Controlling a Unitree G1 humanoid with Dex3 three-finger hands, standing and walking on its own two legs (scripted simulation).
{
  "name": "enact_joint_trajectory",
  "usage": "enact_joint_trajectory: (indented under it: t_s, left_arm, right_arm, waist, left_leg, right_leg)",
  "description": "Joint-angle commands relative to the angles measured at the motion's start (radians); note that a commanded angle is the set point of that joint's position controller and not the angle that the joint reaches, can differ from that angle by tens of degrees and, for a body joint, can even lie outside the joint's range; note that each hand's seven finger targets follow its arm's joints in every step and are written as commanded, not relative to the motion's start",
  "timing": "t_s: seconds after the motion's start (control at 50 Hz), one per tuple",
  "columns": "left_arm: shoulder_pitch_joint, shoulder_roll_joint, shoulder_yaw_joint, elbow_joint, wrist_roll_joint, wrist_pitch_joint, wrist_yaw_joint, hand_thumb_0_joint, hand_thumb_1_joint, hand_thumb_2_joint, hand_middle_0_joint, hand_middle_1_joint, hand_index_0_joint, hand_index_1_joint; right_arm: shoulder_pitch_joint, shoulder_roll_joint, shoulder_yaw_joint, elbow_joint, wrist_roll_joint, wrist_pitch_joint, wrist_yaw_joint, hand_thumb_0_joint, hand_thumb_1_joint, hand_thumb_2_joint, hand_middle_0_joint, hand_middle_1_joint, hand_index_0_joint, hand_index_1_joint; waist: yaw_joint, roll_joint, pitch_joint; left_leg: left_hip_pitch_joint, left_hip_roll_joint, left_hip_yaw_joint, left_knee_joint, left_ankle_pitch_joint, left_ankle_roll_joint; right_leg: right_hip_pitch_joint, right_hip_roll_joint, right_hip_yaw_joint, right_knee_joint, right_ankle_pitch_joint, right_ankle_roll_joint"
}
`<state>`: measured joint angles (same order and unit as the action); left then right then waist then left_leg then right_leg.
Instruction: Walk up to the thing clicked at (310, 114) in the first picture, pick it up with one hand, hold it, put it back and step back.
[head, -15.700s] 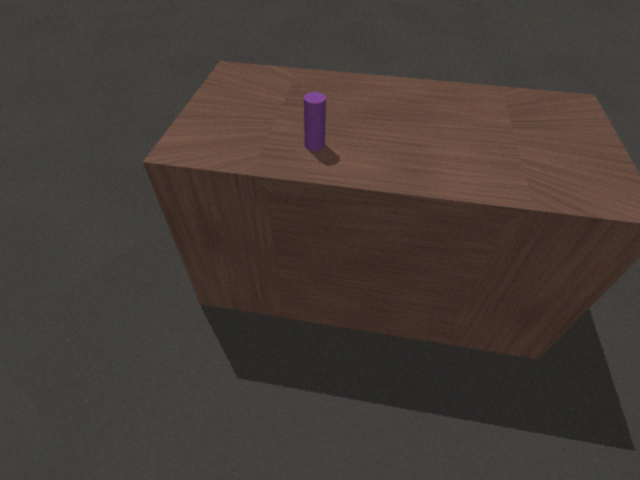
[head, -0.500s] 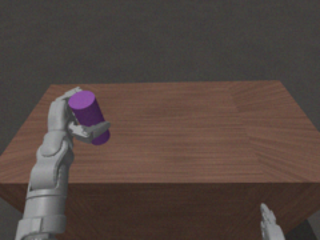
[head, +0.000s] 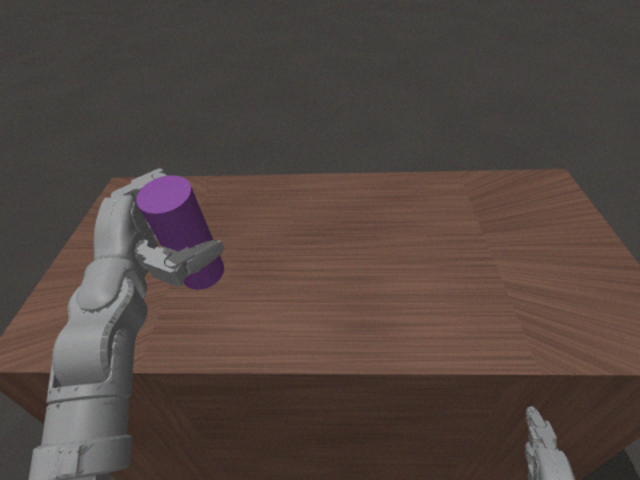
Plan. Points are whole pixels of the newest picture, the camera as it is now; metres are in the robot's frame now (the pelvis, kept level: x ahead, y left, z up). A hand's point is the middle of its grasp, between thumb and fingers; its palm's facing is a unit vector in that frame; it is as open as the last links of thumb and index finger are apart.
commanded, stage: hold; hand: left
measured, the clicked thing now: (185, 237) +0.33 +0.16 +0.19
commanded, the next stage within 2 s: none
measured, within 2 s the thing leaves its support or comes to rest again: neither
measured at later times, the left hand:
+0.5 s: hand (182, 221) +0.35 +0.16 +0.20, palm faces +0.13 -0.99 +0.01, open 8.9 cm
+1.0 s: hand (179, 218) +0.35 +0.17 +0.20, palm faces +0.11 -0.99 +0.01, open 8.9 cm
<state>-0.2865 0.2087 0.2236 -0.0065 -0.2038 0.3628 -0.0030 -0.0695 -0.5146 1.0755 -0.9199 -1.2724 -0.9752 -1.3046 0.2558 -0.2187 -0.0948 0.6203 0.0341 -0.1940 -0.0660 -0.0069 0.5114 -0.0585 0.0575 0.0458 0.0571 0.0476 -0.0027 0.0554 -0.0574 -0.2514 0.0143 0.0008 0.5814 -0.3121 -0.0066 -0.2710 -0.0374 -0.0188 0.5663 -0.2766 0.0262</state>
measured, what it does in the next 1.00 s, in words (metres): stands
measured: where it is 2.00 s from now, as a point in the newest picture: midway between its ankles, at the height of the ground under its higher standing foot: outside the picture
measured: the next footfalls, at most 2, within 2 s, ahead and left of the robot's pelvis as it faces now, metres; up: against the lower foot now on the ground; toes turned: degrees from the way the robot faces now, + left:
none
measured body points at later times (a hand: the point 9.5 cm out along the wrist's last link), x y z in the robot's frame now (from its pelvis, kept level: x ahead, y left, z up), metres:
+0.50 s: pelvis +0.01 +0.00 +0.00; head -0.01 -0.02 +0.45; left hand +0.34 +0.22 +0.20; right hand +0.18 -0.26 -0.08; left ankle +0.00 +0.12 -0.73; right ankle +0.02 -0.14 -0.73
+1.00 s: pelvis +0.01 +0.00 +0.00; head -0.01 -0.02 +0.45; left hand +0.34 +0.22 +0.20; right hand +0.18 -0.26 -0.07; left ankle +0.00 +0.12 -0.73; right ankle +0.02 -0.14 -0.73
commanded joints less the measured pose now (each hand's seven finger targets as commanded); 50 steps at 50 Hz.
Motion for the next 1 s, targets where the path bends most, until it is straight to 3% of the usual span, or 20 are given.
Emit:
enact_joint_trajectory:
  t_s: [0.0,0.04,0.08,0.22,0.24,0.3,0.36,0.4,0.5,0.52,0.54,0.7,0.76,0.78,0.8,0.84,0.88,0.9,0.92,0.98]
  left_arm:
    - [-0.363,0.153,0.055,-0.227,-0.008,-0.053,0.003,0.000,0.086,1.247,-1.350,-1.461,-1.375,-1.462]
    - [-0.426,0.155,0.043,-0.308,-0.008,-0.049,0.004,0.000,0.100,1.253,-1.356,-1.467,-1.381,-1.467]
    - [-0.374,0.151,0.047,-0.240,-0.005,-0.032,0.006,0.000,0.098,1.256,-1.352,-1.464,-1.375,-1.466]
    - [-0.342,0.121,0.034,-0.265,-0.009,0.000,0.008,0.000,0.097,1.246,-1.342,-1.461,-1.370,-1.459]
    - [-0.388,0.171,0.075,-0.325,-0.011,-0.007,0.013,0.000,0.093,1.249,-1.354,-1.471,-1.382,-1.469]
    - [-0.345,0.141,0.055,-0.292,-0.007,-0.002,0.009,0.000,0.103,1.247,-1.338,-1.460,-1.367,-1.458]
    - [-0.368,0.168,0.084,-0.328,-0.012,-0.006,0.013,0.000,0.111,1.251,-1.342,-1.466,-1.371,-1.463]
    - [-0.319,0.120,0.042,-0.255,-0.009,0.004,0.007,0.000,0.104,1.267,-1.338,-1.477,-1.368,-1.473]
    - [-0.380,0.170,0.057,-0.382,-0.007,-0.011,-0.003,0.000,0.133,1.254,-1.347,-1.471,-1.376,-1.467]
    - [-0.302,0.140,0.059,-0.258,-0.008,0.003,-0.004,0.000,0.120,1.254,-1.336,-1.462,-1.364,-1.460]
    - [-0.322,0.150,0.067,-0.322,-0.016,-0.002,-0.005,0.000,0.123,1.251,-1.325,-1.458,-1.354,-1.453]
    - [-0.368,0.154,0.062,-0.304,-0.010,-0.004,0.000,0.000,0.109,1.259,-1.326,-1.461,-1.354,-1.458]
    - [-0.399,0.193,0.089,-0.291,-0.007,-0.003,0.005,0.000,0.115,1.268,-1.325,-1.468,-1.354,-1.465]
    - [-0.360,0.160,0.067,-0.244,-0.005,0.005,0.001,0.000,0.128,1.267,-1.335,-1.474,-1.365,-1.470]
    - [-0.371,0.166,0.063,-0.290,-0.003,0.001,-0.004,0.000,0.132,1.269,-1.336,-1.473,-1.366,-1.469]
    - [-0.383,0.184,0.069,-0.326,-0.011,-0.004,-0.012,0.000,0.130,1.260,-1.331,-1.466,-1.361,-1.462]
    - [-0.314,0.133,0.047,-0.251,-0.018,0.012,-0.024,0.000,0.151,1.284,-1.354,-1.487,-1.382,-1.484]
    - [-0.355,0.142,0.036,-0.304,-0.019,0.011,-0.025,0.000,0.141,1.280,-1.357,-1.484,-1.385,-1.482]
    - [-0.372,0.165,0.064,-0.324,-0.024,0.009,-0.022,0.000,0.139,1.285,-1.356,-1.491,-1.385,-1.487]
    - [-0.355,0.170,0.076,-0.296,-0.018,0.016,-0.015,0.000,0.132,1.285,-1.357,-1.491,-1.385,-1.488]
  right_arm:
    - [-0.122,-0.128,-0.051,-0.158,0.002,-0.065,-0.005,0.000,0.521,-0.054,0.049,0.050,0.049,0.050]
    - [-0.124,-0.092,-0.022,-0.154,0.005,-0.071,-0.001,0.000,0.524,-0.053,0.049,0.050,0.049,0.050]
    - [-0.134,-0.137,-0.058,-0.155,0.003,-0.071,-0.005,0.000,0.521,-0.056,0.049,0.050,0.049,0.050]
    - [-0.135,-0.137,-0.062,-0.147,0.004,-0.073,0.004,0.000,0.523,-0.054,0.049,0.050,0.049,0.050]
    - [-0.114,-0.133,-0.060,-0.141,0.004,-0.068,0.005,0.000,0.520,-0.055,0.049,0.050,0.049,0.050]
    - [-0.120,-0.124,-0.053,-0.141,0.002,-0.067,0.007,0.000,0.525,-0.054,0.049,0.050,0.049,0.050]
    - [-0.125,-0.133,-0.065,-0.142,0.003,-0.066,0.006,0.000,0.523,-0.055,0.049,0.050,0.049,0.050]
    - [-0.129,-0.112,-0.050,-0.126,0.003,-0.064,0.005,0.000,0.526,-0.054,0.049,0.050,0.049,0.050]
    - [-0.132,-0.130,-0.061,-0.116,0.002,-0.067,0.004,0.000,0.527,-0.054,0.049,0.050,0.049,0.050]
    - [-0.125,-0.134,-0.062,-0.131,0.002,-0.068,0.004,0.000,0.522,-0.056,0.049,0.050,0.049,0.050]
    - [-0.132,-0.128,-0.059,-0.113,0.003,-0.065,0.004,0.000,0.529,-0.054,0.049,0.050,0.049,0.050]
    - [-0.136,-0.126,-0.051,-0.130,0.003,-0.065,0.001,0.000,0.531,-0.054,0.049,0.050,0.049,0.050]
    - [-0.138,-0.155,-0.082,-0.114,0.004,-0.064,0.000,0.000,0.531,-0.054,0.049,0.050,0.049,0.050]
    - [-0.142,-0.148,-0.072,-0.128,0.005,-0.065,0.000,0.000,0.531,-0.054,0.049,0.050,0.049,0.050]
    - [-0.136,-0.125,-0.054,-0.125,0.005,-0.064,0.005,0.000,0.532,-0.054,0.049,0.050,0.049,0.050]
    - [-0.137,-0.129,-0.058,-0.111,0.009,-0.061,0.005,0.000,0.530,-0.054,0.049,0.050,0.049,0.050]
    - [-0.132,-0.121,-0.044,-0.132,0.007,-0.063,0.009,0.000,0.527,-0.055,0.049,0.050,0.049,0.050]
    - [-0.148,-0.129,-0.054,-0.133,0.009,-0.062,0.010,0.000,0.529,-0.055,0.049,0.050,0.049,0.050]
    - [-0.137,-0.126,-0.055,-0.114,0.009,-0.062,0.011,0.000,0.533,-0.053,0.049,0.050,0.049,0.050]
    - [-0.151,-0.145,-0.062,-0.135,0.006,-0.065,0.012,0.000,0.528,-0.055,0.049,0.050,0.049,0.050]
  waist:
    - [0.009,-0.071,-0.172]
    - [0.008,-0.037,-0.172]
    - [0.001,-0.052,-0.173]
    - [0.009,-0.071,-0.189]
    - [0.012,-0.065,-0.190]
    - [0.011,-0.063,-0.184]
    - [0.014,-0.073,-0.200]
    - [0.006,-0.058,-0.171]
    - [0.009,-0.034,-0.193]
    - [0.001,-0.095,-0.187]
    - [0.016,-0.062,-0.195]
    - [0.007,-0.075,-0.207]
    - [0.006,-0.062,-0.186]
    - [-0.001,-0.074,-0.149]
    - [0.009,-0.046,-0.192]
    - [0.018,-0.032,-0.185]
    - [0.011,-0.076,-0.173]
    - [0.013,-0.051,-0.180]
    - [0.014,-0.034,-0.164]
    - [0.012,-0.075,-0.174]
  left_leg:
    - [0.064,-0.016,0.006,-0.095,0.211,0.014]
    - [0.073,-0.020,0.011,-0.097,0.192,0.014]
    - [0.077,-0.014,0.004,-0.109,0.192,0.011]
    - [0.087,-0.016,0.003,-0.100,0.239,0.011]
    - [0.087,-0.016,0.004,-0.099,0.245,0.013]
    - [0.090,-0.014,0.002,-0.102,0.263,0.009]
    - [0.099,-0.017,0.003,-0.095,0.278,0.012]
    - [0.089,-0.021,0.009,-0.092,0.277,0.014]
    - [0.104,-0.023,0.007,-0.103,0.239,0.013]
    - [0.103,-0.018,0.003,-0.097,0.266,0.017]
    - [0.099,-0.023,0.005,-0.095,0.277,0.015]
    - [0.114,-0.022,0.004,-0.096,0.305,0.016]
    - [0.106,-0.022,0.005,-0.103,0.271,0.014]
    - [0.094,-0.021,0.006,-0.109,0.256,0.013]
    - [0.111,-0.023,0.005,-0.107,0.263,0.014]
    - [0.109,-0.019,0.001,-0.109,0.274,0.009]
    - [0.101,-0.017,0.000,-0.107,0.285,0.013]
    - [0.105,-0.020,0.004,-0.108,0.275,0.013]
    - [0.099,-0.023,0.009,-0.108,0.256,0.014]
    - [0.095,-0.020,0.003,-0.112,0.246,0.017]
  right_leg:
    - [0.047,0.032,-0.042,-0.093,0.180,-0.020]
    - [0.036,0.030,-0.039,-0.095,0.165,-0.022]
    - [0.045,0.034,-0.043,-0.098,0.160,-0.023]
    - [0.067,0.035,-0.045,-0.098,0.203,-0.022]
    - [0.065,0.034,-0.044,-0.099,0.209,-0.021]
    - [0.068,0.035,-0.046,-0.095,0.221,-0.022]
    - [0.079,0.033,-0.042,-0.096,0.239,-0.019]
    - [0.070,0.028,-0.040,-0.102,0.243,-0.018]
    - [0.068,0.029,-0.043,-0.108,0.207,-0.019]
    - [0.075,0.031,-0.042,-0.104,0.232,-0.017]
    - [0.081,0.028,-0.041,-0.103,0.245,-0.017]
    - [0.091,0.027,-0.041,-0.101,0.273,-0.017]
    - [0.077,0.027,-0.044,-0.109,0.240,-0.018]
    - [0.065,0.029,-0.044,-0.113,0.226,-0.017]
    - [0.083,0.027,-0.044,-0.109,0.233,-0.021]
    - [0.073,0.032,-0.049,-0.102,0.231,-0.024]
    - [0.077,0.034,-0.050,-0.107,0.244,-0.020]
    - [0.077,0.031,-0.048,-0.109,0.241,-0.022]
    - [0.064,0.029,-0.045,-0.114,0.224,-0.021]
    - [0.077,0.031,-0.045,-0.117,0.216,-0.020]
